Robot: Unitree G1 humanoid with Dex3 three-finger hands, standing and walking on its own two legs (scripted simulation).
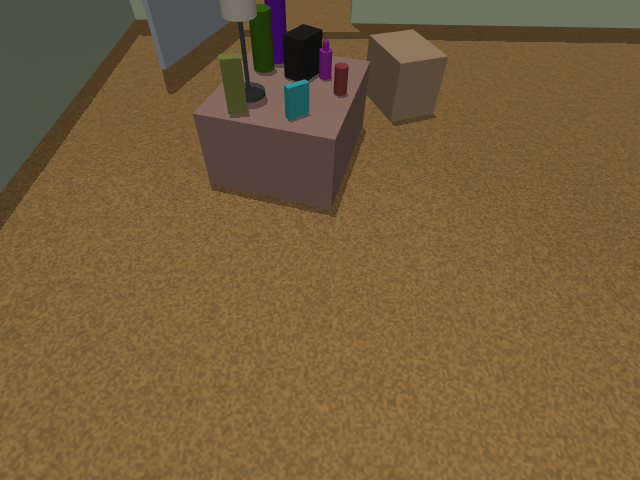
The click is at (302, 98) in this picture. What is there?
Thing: carton on end
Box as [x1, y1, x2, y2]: [284, 79, 308, 119]
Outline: 305,79 284,85 285,116 289,119 308,113 308,82
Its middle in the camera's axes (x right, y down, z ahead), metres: -0.09 -0.56 +1.56
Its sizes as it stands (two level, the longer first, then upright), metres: 0.097 0.031 0.135
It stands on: a support 0.38 m high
